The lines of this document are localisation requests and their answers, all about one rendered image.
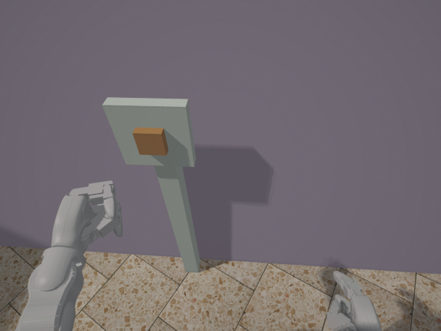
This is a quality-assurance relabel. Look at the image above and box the left robot forearm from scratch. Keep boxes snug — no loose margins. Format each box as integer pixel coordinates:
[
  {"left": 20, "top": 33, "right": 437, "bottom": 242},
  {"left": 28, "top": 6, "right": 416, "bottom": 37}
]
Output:
[{"left": 15, "top": 245, "right": 86, "bottom": 331}]

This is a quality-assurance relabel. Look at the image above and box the panel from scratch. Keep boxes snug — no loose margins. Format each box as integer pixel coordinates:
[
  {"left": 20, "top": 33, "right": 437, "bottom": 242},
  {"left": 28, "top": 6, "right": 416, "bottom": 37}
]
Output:
[{"left": 102, "top": 97, "right": 200, "bottom": 273}]

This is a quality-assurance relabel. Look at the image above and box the button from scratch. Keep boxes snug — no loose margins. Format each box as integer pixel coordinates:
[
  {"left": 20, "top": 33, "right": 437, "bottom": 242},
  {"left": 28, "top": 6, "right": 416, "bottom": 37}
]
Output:
[{"left": 133, "top": 128, "right": 168, "bottom": 156}]

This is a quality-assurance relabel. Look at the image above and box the robot left hand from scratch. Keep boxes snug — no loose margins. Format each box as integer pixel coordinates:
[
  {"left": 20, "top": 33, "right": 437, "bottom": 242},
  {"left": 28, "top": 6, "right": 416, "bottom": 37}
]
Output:
[{"left": 51, "top": 181, "right": 123, "bottom": 254}]

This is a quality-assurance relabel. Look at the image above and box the robot right hand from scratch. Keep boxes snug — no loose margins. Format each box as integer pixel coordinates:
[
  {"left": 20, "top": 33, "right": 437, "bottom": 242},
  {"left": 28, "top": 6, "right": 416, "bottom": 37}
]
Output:
[{"left": 327, "top": 271, "right": 382, "bottom": 331}]

